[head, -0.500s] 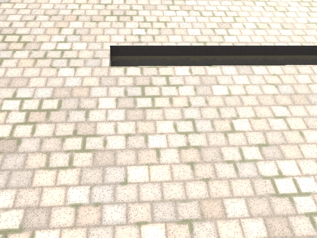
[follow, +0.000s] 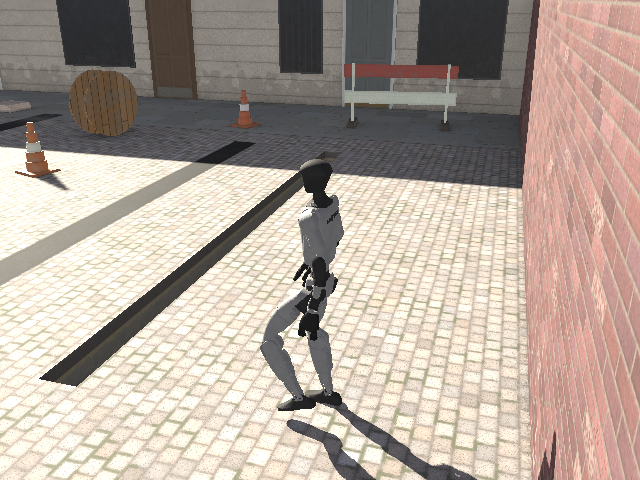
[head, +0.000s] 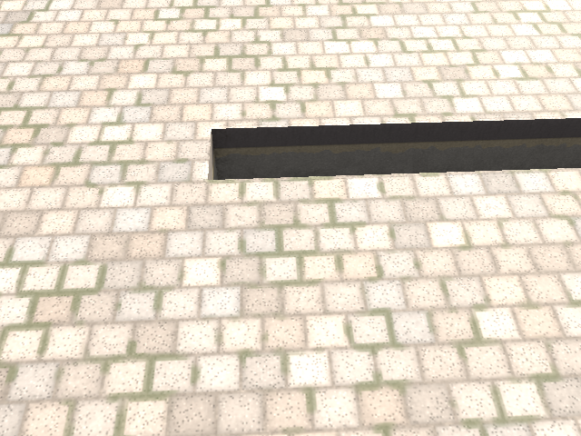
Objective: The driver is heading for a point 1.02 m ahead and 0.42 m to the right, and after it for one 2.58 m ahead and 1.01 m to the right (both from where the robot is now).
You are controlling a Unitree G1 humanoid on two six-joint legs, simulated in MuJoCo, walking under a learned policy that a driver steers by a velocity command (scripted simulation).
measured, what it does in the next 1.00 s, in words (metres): walks ahead, turning right: left foot, then right foot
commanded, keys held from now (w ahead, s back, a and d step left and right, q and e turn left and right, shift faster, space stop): e+shift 0.72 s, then shift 0.28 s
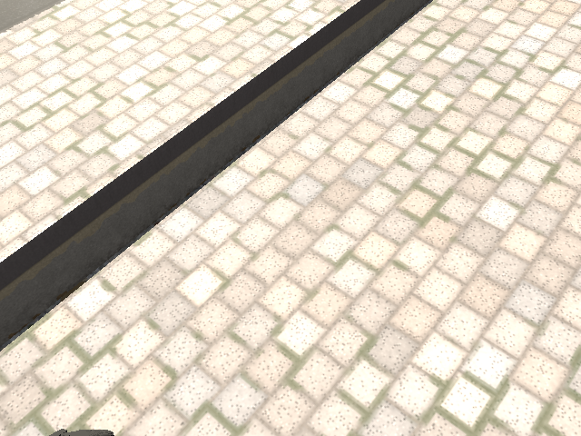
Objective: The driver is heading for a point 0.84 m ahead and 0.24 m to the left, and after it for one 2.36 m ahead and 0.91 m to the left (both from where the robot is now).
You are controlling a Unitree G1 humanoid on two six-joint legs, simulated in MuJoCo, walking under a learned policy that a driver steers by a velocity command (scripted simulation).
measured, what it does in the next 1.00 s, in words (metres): walks ahead: left foot, then left foot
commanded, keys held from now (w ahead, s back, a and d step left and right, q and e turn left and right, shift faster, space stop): shift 0.30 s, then w+shift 0.46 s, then w+q+shift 0.24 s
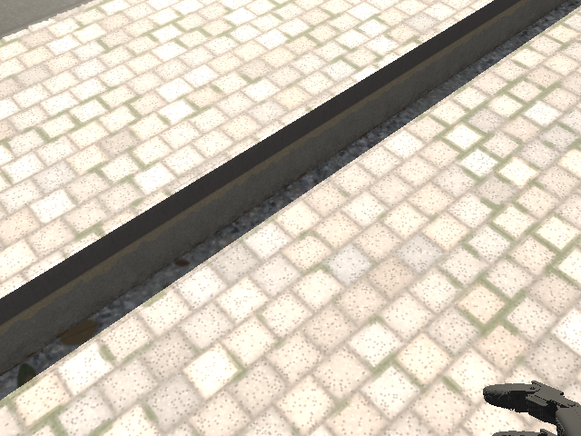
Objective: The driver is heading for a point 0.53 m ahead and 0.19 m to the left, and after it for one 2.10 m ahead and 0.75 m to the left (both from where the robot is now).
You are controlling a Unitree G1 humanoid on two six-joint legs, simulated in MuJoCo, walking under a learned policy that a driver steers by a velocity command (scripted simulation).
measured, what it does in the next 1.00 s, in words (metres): walks ahead, turning left: right foot, then left foot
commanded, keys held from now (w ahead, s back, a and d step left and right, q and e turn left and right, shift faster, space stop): w+q+shift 0.56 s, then w+shift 0.12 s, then shift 0.32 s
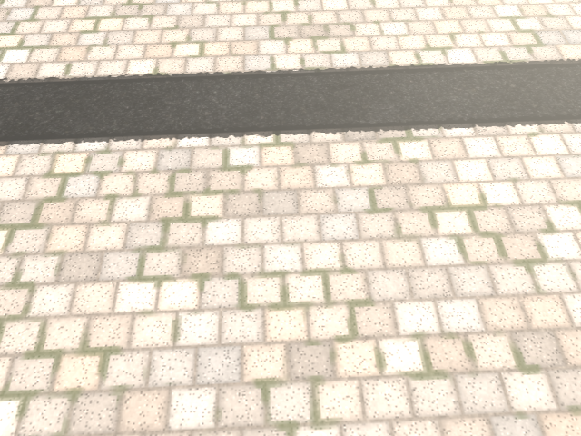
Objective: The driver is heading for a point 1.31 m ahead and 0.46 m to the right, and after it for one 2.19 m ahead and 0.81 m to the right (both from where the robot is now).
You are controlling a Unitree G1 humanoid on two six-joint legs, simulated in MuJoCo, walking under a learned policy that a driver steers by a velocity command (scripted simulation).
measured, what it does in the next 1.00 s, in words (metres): walks ahead: right foot, then left foot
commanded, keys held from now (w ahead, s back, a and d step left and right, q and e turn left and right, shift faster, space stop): shift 0.10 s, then w+shift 0.54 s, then w+e+shift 0.36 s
